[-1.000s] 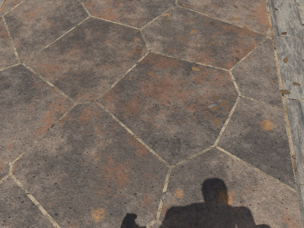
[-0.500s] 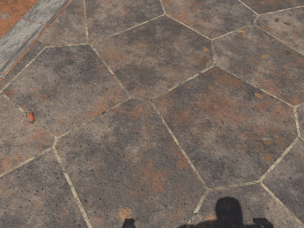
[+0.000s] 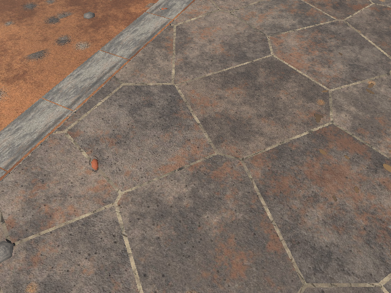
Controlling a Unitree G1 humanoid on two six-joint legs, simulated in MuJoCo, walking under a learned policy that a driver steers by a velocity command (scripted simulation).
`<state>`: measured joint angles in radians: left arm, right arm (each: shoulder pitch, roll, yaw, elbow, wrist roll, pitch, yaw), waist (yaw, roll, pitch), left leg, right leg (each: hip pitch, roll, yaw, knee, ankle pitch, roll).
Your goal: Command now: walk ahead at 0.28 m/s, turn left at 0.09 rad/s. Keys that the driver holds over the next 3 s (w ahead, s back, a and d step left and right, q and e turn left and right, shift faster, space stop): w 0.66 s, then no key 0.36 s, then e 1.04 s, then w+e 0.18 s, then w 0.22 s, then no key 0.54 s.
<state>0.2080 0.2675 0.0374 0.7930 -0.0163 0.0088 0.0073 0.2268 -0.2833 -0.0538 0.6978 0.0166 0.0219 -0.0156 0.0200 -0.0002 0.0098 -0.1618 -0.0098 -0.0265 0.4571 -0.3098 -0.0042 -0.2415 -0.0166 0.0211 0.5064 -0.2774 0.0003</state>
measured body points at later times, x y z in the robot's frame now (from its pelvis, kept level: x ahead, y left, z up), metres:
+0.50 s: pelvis +0.18 -0.06 -0.01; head +0.21 -0.07 +0.44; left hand +0.35 +0.21 -0.10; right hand +0.22 -0.34 -0.14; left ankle +0.04 +0.10 -0.65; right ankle +0.25 -0.15 -0.74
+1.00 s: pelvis +0.42 -0.03 -0.01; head +0.46 -0.02 +0.44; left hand +0.46 +0.25 -0.15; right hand +0.61 -0.27 -0.10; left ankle +0.53 +0.07 -0.74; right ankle +0.30 -0.16 -0.68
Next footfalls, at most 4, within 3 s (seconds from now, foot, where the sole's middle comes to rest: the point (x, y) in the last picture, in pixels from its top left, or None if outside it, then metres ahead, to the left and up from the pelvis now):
0.38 right None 0.29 -0.15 -0.77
0.88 left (188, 273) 0.57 0.07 -0.77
1.30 right None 0.50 -0.16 -0.77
1.74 left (191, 273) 0.57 0.06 -0.77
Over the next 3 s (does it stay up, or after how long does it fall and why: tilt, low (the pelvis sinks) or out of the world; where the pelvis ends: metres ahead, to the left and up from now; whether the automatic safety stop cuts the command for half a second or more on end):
stays up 0.69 -0.25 0.00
